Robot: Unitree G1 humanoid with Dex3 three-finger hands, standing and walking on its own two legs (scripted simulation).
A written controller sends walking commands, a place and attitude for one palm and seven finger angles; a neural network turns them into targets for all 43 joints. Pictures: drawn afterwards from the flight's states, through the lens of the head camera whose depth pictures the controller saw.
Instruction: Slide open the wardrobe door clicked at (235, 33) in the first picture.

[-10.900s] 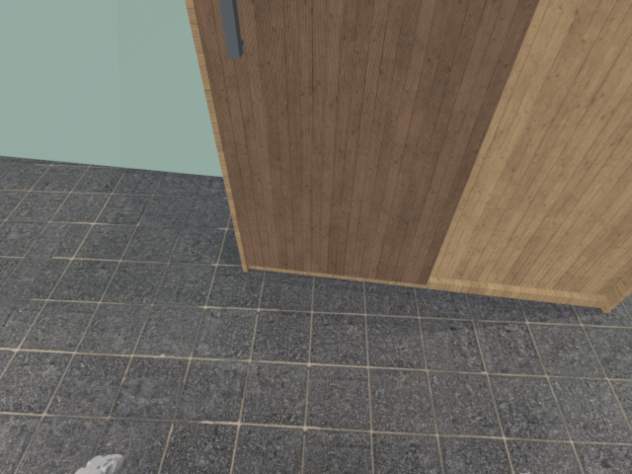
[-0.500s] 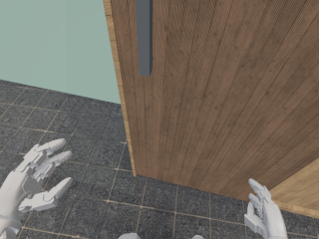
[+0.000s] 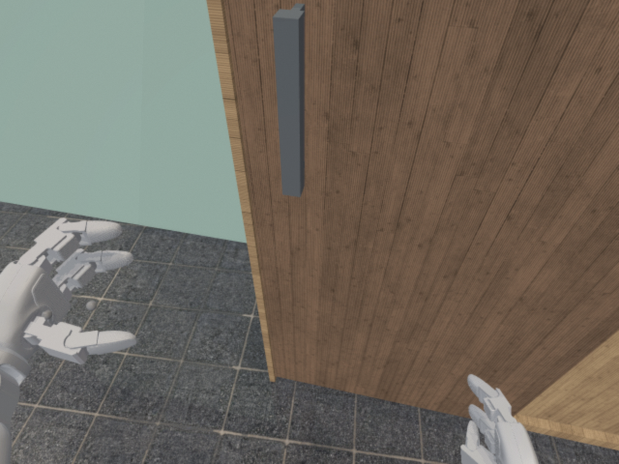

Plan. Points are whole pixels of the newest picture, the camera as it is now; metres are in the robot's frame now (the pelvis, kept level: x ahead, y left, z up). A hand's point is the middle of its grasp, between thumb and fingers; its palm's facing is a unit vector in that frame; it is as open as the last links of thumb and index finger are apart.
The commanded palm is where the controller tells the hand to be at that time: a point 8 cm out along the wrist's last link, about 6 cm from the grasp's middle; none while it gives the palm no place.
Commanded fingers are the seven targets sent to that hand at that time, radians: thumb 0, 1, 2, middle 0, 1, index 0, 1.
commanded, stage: raise the hand with hooked fingers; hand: left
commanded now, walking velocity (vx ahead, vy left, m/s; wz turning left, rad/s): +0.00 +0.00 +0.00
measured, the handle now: (295, 109) +0.48 +0.08 +0.24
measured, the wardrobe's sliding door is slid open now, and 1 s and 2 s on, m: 0.00 0.00 0.00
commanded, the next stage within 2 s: move the hooked fingers beside the handle in 1.06 s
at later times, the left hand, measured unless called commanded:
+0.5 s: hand (57, 191) +0.28 +0.28 +0.25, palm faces +0.02 -0.98 -0.18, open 13.9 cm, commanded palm +0.25 +0.31 +0.26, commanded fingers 0.00 -0.50 0.30 -0.30 -1.20 -0.30 -1.20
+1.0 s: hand (70, 177) +0.29 +0.26 +0.26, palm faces +0.04 -0.99 -0.16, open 13.9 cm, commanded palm +0.25 +0.30 +0.27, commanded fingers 0.00 -0.50 0.30 -0.30 -1.20 -0.30 -1.20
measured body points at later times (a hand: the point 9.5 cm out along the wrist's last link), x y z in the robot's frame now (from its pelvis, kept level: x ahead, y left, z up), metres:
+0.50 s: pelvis +0.01 -0.01 +0.01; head +0.00 -0.03 +0.46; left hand +0.28 +0.33 +0.26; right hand +0.22 -0.21 -0.05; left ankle -0.03 +0.08 -0.73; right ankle +0.03 -0.13 -0.73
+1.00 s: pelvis +0.01 -0.02 +0.01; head -0.01 -0.05 +0.46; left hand +0.28 +0.32 +0.27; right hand +0.22 -0.24 -0.05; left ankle -0.03 +0.08 -0.73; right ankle +0.03 -0.13 -0.73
